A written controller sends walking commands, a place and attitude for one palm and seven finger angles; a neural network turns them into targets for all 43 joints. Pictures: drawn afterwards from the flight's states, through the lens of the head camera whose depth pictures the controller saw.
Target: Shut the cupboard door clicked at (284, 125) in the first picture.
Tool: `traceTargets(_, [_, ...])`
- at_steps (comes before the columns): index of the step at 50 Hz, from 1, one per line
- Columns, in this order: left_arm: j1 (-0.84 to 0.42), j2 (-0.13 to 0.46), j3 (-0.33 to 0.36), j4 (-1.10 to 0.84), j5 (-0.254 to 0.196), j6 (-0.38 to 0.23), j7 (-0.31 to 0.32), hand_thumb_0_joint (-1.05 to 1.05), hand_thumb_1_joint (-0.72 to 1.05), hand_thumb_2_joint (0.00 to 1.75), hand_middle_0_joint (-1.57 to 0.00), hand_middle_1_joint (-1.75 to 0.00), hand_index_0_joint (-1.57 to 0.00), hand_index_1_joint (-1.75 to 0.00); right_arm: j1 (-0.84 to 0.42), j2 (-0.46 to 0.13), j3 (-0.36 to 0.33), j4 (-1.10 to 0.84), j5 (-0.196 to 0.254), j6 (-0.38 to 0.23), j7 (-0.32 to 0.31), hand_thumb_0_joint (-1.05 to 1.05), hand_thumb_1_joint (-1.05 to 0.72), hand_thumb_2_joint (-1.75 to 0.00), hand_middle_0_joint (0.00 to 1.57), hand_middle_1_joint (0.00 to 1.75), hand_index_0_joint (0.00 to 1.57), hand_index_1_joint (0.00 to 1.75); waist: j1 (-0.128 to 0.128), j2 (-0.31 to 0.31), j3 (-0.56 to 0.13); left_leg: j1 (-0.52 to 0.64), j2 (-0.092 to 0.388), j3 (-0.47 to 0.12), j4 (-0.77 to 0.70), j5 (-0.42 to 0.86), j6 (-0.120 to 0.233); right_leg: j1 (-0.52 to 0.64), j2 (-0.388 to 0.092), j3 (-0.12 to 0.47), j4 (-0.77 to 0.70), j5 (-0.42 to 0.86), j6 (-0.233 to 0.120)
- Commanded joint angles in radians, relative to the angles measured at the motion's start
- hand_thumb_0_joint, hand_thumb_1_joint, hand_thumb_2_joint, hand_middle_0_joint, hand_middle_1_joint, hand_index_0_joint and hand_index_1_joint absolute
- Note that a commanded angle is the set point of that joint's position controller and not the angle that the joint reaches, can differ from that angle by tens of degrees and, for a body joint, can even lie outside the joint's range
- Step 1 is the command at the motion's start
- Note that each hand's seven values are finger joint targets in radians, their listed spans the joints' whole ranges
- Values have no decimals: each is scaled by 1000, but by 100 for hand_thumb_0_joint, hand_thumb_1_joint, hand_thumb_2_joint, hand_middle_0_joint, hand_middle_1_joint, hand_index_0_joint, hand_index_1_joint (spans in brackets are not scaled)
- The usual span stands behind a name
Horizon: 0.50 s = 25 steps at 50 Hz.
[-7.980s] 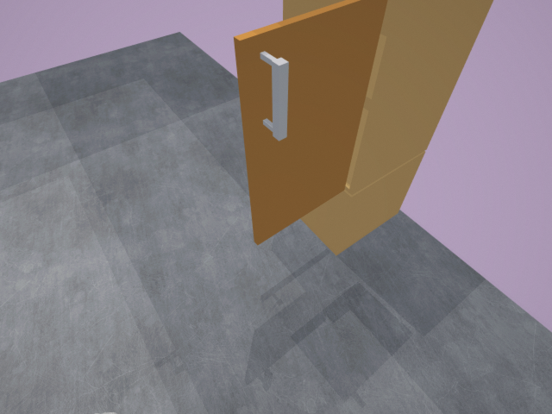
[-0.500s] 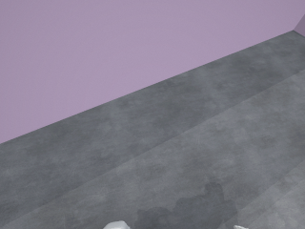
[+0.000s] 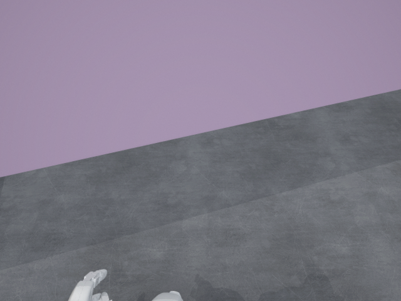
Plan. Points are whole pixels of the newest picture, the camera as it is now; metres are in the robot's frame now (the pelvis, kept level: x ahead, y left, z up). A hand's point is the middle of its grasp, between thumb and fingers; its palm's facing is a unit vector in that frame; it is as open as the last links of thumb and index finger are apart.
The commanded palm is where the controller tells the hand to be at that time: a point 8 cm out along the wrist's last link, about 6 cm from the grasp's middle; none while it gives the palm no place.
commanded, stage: walk to a spot facing it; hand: left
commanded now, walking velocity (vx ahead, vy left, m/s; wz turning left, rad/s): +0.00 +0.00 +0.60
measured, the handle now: out of the picture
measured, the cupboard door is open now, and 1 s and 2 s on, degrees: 92 92 92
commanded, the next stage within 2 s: none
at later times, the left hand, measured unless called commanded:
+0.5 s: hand out of the picture +0.02 +0.26 -0.17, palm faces +0.33 -0.91 -0.25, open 7.4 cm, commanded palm none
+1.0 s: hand out of the picture -0.02 +0.20 -0.17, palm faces +0.61 -0.77 -0.20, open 7.4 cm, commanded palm none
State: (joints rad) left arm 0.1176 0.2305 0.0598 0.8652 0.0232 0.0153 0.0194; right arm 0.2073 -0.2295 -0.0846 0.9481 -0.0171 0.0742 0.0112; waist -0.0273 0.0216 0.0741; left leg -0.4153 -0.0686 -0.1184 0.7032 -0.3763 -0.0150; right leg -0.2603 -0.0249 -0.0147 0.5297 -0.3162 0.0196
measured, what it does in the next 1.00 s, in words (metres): steps on the spot, turning left: left foot, then right foot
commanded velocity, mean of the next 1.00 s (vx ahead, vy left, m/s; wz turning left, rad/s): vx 0.06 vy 0.00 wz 0.60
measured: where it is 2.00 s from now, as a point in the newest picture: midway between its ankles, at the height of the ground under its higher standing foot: (140, 272)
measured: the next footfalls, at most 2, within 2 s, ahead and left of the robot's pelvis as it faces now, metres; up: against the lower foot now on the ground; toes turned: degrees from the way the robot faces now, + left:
left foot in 0.30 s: +0.05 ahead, +0.14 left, +0.00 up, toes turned +16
right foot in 0.70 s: +0.12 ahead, -0.11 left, +0.00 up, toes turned +24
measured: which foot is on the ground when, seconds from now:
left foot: up 0.00-0.28, down 0.30-0.68, up 0.70-1.00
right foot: down 0.00-0.30, up 0.32-0.68, down 0.70-1.00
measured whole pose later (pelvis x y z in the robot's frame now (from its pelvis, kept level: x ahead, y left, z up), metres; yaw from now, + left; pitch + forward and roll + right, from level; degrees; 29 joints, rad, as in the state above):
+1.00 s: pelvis +0.06 +0.02 +0.00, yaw +38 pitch +1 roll +2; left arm 0.25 0.21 0.05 0.93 0.03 -0.01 -0.01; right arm 0.13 -0.24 -0.07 0.92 -0.02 0.06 0.05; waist 0.00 -0.07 0.10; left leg -0.33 0.01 0.12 0.63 -0.40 -0.04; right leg -0.15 -0.17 -0.20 0.56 -0.39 0.06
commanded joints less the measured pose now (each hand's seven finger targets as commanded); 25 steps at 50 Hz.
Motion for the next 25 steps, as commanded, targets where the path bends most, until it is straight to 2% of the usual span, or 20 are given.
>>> traceTargets(1, [6,151,31,-66,-5,-17,20,0,90,90,-20,-30,-20,-30,-39,-104,-36,-98,-6,-17,10,0,-90,-90,20,30,20,30,5,-264,-63,-180,64,63,480,-99,-36,82,-332,213,-272,168,-145])
traceTargets(2, [7,132,21,-62,-9,-21,18,0,90,90,-20,-30,-20,-30,-45,-110,-30,-81,-6,-15,14,0,-90,-90,20,30,20,30,-1,-270,-46,-194,87,79,493,-64,-51,116,-289,120,-229,338,-130])
traceTargets(4, [53,132,16,-51,-8,-27,17,0,90,90,-20,-30,-20,-30,-70,-90,-18,-95,1,-16,17,0,-90,-90,20,30,20,30,17,-253,-64,-182,92,123,403,-66,-67,191,-281,28,-180,564,-126])
traceTargets(5, [79,143,21,-41,-6,-28,18,0,90,90,-20,-30,-20,-30,-92,-82,-12,-101,4,-17,18,0,-90,-90,20,30,20,30,30,-243,-79,-162,96,144,330,-78,-69,222,-291,13,-158,616,-127])
traceTargets(6, [104,156,27,-32,-2,-28,18,0,90,90,-20,-30,-20,-30,-119,-71,-7,-107,7,-20,21,0,-90,-90,20,30,20,30,47,-199,-91,-136,93,167,239,-85,-68,256,-299,5,-134,659,-125])
traceTargets(8, [152,190,35,-14,0,-27,14,0,90,90,-20,-30,-20,-30,-154,-53,5,-114,8,-25,24,0,-90,-90,20,30,20,30,72,-195,-96,-83,81,209,117,-67,-62,258,-310,-13,-95,698,-120])
traceTargets(9, [163,200,38,-9,2,-25,12,0,90,90,-20,-30,-20,-30,-159,-53,7,-118,8,-27,25,0,-90,-90,20,30,20,30,76,-217,-97,-56,71,223,74,-67,-56,255,-316,-14,-81,706,-118])
traceTargets(11, [152,207,42,-1,4,-23,8,0,90,90,-20,-30,-20,-30,-131,-61,6,-115,9,-32,23,0,-90,-90,20,30,20,30,58,-253,-101,22,62,239,-31,-25,-42,219,-320,-36,-36,676,-96])
traceTargets(12, [144,208,44,-6,-1,-22,4,0,90,90,-20,-30,-20,-30,-102,-75,4,-109,7,-36,21,0,-90,-90,20,30,20,30,39,-227,-108,96,49,246,-107,44,-33,181,-306,-61,12,666,-72])
traceTargets(13, [120,206,45,-11,-9,-21,1,0,90,90,-20,-30,-20,-30,-36,-103,-4,-92,4,-43,19,0,-90,-90,20,30,20,30,-7,-179,-143,222,56,224,-221,173,-18,117,-295,-96,120,621,-35])
traceTargets(14, [117,165,40,-34,-16,-17,-4,0,90,90,-20,-30,-20,-30,41,-188,-24,-79,-3,-53,12,0,-90,-90,20,30,20,30,-46,28,-215,412,212,25,-260,409,52,-65,-224,-155,319,359,28])
traceTargets(15, [79,90,17,-73,-23,-12,-8,0,90,90,-20,-30,-20,-30,116,-288,-50,-71,-4,-55,0,0,-90,-90,20,30,20,30,-84,301,-242,500,470,-321,-303,818,212,-302,-89,-139,560,-340,90])
traceTargets(16, [27,116,14,-88,-14,7,0,0,90,90,-20,-30,-20,-30,143,-292,-49,-51,2,-46,-8,0,-90,-90,20,30,20,30,-84,193,-242,464,487,-281,-292,775,252,-311,-104,-11,641,-351,68])
traceTargets(17, [14,112,20,-94,-12,9,1,0,90,90,-20,-30,-20,-30,94,-280,-43,-67,-6,-49,-13,0,-90,-90,20,30,20,30,-71,151,-200,369,463,-269,-325,536,254,-316,-109,4,661,-303,64])
traceTargets(18, [-4,105,25,-73,-7,11,0,0,90,90,-20,-30,-20,-30,38,-245,-39,-84,-7,-53,-22,0,-90,-90,20,30,20,30,-54,188,-170,307,384,-248,-335,437,221,-319,-107,21,651,-235,62])
traceTargets(19, [4,110,27,-54,-5,15,-4,0,90,90,-20,-30,-20,-30,-14,-222,-30,-94,-8,-52,-27,0,-90,-90,20,30,20,30,-30,189,-127,249,347,-205,-348,384,192,-301,-103,32,633,-180,61])
traceTargets(20, [24,106,27,-44,-4,19,-8,0,90,90,-20,-30,-20,-30,-39,-210,-23,-98,-8,-54,-28,0,-90,-90,20,30,20,30,-13,165,-108,230,322,-176,-357,361,175,-287,-92,27,603,-144,61])
traceTargets(21, [34,97,24,-39,-3,17,-13,0,90,90,-20,-30,-20,-30,-43,-206,-22,-99,-7,-57,-30,0,-90,-90,20,30,20,30,-6,141,-123,242,302,-160,-353,365,165,-271,-80,18,565,-128,62])
traceTargets(23, [37,94,24,-34,-5,17,-13,0,90,90,-20,-30,-20,-30,-36,-208,-22,-96,-8,-56,-29,0,-90,-90,20,30,20,30,-3,105,-133,251,294,-164,-356,368,167,-250,-62,12,501,-123,61])
traceTargets(25, [29,93,23,-41,-7,19,-10,0,90,90,-20,-30,-20,-30,-33,-211,-25,-94,-10,-53,-27,0,-90,-90,20,30,20,30,-5,100,-130,229,294,-195,-364,315,173,-218,-47,11,426,-129,58])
